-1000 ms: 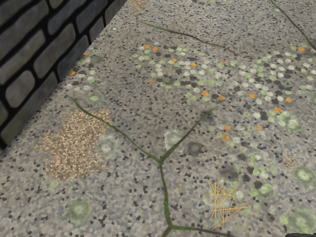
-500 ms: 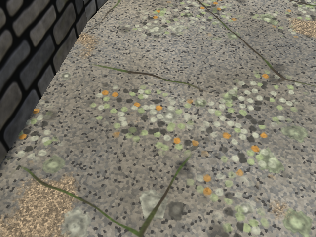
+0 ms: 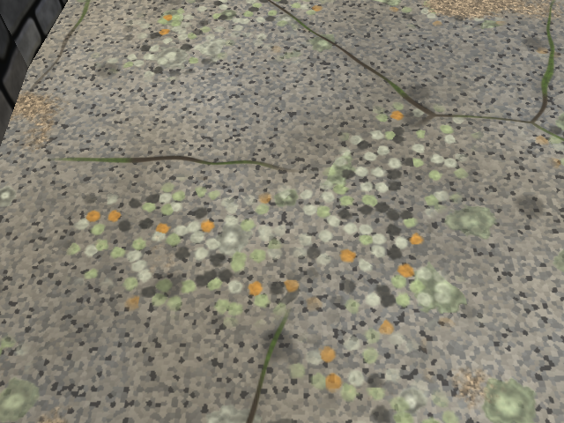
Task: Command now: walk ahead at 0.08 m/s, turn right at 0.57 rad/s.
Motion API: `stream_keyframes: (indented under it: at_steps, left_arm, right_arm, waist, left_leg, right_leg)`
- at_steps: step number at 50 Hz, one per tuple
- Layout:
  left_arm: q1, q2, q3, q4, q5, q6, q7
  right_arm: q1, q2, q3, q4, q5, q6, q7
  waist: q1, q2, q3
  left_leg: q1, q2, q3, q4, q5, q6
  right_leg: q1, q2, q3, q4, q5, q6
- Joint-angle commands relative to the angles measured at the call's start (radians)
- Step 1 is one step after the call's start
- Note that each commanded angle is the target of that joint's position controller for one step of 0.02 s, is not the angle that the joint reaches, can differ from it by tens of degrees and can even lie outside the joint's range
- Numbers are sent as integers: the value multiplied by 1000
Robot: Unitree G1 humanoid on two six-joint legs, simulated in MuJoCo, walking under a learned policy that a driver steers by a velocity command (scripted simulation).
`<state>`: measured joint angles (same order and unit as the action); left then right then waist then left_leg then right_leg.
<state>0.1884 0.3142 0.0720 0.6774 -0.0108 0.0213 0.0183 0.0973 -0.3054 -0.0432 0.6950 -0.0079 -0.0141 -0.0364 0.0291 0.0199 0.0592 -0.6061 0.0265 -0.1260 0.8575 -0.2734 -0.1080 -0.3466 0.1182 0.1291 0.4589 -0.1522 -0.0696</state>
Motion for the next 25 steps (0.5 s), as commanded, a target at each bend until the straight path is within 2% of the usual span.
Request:
stream_keyframes:
  at_steps: [1, 4, 5, 6, 7, 8, 9, 10, 11, 12, 14, 16, 19, 22, 24, 25]
  left_arm:
    - [-36, 157, 42, -81, 0, 7, 14]
    - [-38, 147, 40, -86, -3, 13, 12]
    - [-57, 138, 37, -92, -10, 15, 13]
    - [-58, 120, 31, -96, -14, 17, 14]
    - [-4, 69, 16, -99, -1, 18, 13]
    - [51, 60, 15, -121, -2, 11, 11]
    - [63, 151, 39, -106, 11, 2, 8]
    - [52, 195, 58, -83, -4, 7, 8]
    - [53, 181, 61, -64, -9, 22, 13]
    - [47, 162, 58, -64, -8, 35, 17]
    - [22, 106, 42, -80, -15, 44, 10]
    - [-31, 76, 30, -108, -16, 40, 8]
    - [-49, 50, 16, -122, -3, 34, -1]
    - [-34, 64, 17, -112, -1, 35, -9]
    - [8, 57, 17, -89, 1, 34, -16]
    - [38, 54, 17, -71, 4, 32, -20]
  right_arm:
    - [28, -82, -26, -53, 5, -5, 4]
    - [30, -95, -34, -58, 9, -24, 15]
    - [60, -96, -38, -50, 10, -33, 18]
    - [91, -108, -46, -40, 7, -40, 19]
    - [103, -177, -61, -49, -10, -39, 12]
    - [80, -238, -75, -47, -41, -24, 10]
    - [91, -187, -68, -55, -38, -23, 12]
    - [68, -132, -53, -68, -31, -22, 9]
    - [34, -107, -47, -72, -18, -17, 6]
    - [15, -94, -43, -75, -3, -12, 3]
    - [21, -100, -42, -69, -6, 1, -6]
    - [58, -111, -49, -57, -12, 11, -12]
    - [57, -141, -60, -46, -4, 18, -5]
    - [53, -158, -64, -33, 12, 20, 10]
    - [39, -158, -60, -21, 28, 22, 15]
    - [43, -145, -54, -10, 37, 22, 15]
  waist:
    - [-22, -150, -186]
    - [-23, -182, -176]
    - [-47, -185, -173]
    - [-61, -175, -167]
    - [-29, -27, -204]
    - [29, 256, -162]
    - [-3, 233, -177]
    - [-10, 141, -161]
    - [0, 93, -140]
    - [-4, 96, -123]
    - [-17, 121, -101]
    - [-52, 153, -118]
    - [-61, 170, -159]
    - [-64, 184, -163]
    - [-36, 170, -151]
    - [-18, 156, -143]
  left_leg:
    - [151, -42, 25, -89, 35, 1]
    - [199, -59, 16, -239, 7, 26]
    - [255, -57, 23, -355, 70, 43]
    - [343, -21, 18, -478, 195, 68]
    - [470, 178, -139, -501, 329, 141]
    - [527, 360, -380, -520, 575, 319]
    - [513, 421, -448, -528, 579, 406]
    - [489, 358, -324, -507, 532, 375]
    - [475, 285, -216, -494, 471, 323]
    - [469, 251, -155, -494, 441, 300]
    - [451, 203, -51, -517, 439, 293]
    - [504, 210, -27, -520, 457, 314]
    - [510, 235, -1, -506, 498, 333]
    - [496, 252, -4, -493, 487, 339]
    - [468, 239, 6, -457, 436, 316]
    - [428, 221, 23, -431, 389, 284]
  right_leg:
    - [62, -224, 234, -78, 189, -144]
    - [118, -230, 318, -17, 221, -128]
    - [123, -213, 332, 15, 219, -106]
    - [94, -177, 324, 58, 152, -68]
    - [8, -104, 234, 222, -121, -13]
    - [-208, 59, 56, 399, -504, 49]
    - [-260, -12, 36, 632, -524, 96]
    - [-259, -42, 35, 721, -447, 112]
    - [-261, -58, 18, 753, -384, 133]
    - [-275, -68, 6, 775, -337, 149]
    - [-258, -78, -51, 727, -275, 168]
    - [-251, -92, -77, 623, -267, 177]
    - [-129, -114, -98, 445, -292, 164]
    - [-25, -109, -131, 282, -262, 141]
    - [70, -96, -156, 85, -139, 106]
    - [155, -84, -169, -56, -30, 78]
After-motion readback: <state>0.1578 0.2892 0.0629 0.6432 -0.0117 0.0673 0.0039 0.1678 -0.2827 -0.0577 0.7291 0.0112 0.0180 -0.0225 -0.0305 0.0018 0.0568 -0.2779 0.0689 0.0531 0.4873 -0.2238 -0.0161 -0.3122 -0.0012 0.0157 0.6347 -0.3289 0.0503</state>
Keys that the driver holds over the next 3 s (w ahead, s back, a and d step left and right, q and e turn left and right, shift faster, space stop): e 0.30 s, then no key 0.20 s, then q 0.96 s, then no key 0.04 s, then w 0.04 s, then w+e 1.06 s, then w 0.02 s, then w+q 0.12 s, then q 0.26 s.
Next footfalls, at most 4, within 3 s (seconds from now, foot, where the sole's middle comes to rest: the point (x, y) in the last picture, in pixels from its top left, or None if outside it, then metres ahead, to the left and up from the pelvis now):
0.14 left None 0.14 0.15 -0.78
0.52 right None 0.05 -0.10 -0.78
0.96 left None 0.08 0.14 -0.78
1.54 right None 0.14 -0.07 -0.78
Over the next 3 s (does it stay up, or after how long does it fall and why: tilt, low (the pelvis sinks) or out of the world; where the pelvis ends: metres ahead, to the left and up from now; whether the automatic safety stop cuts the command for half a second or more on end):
stays up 0.69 0.03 -0.01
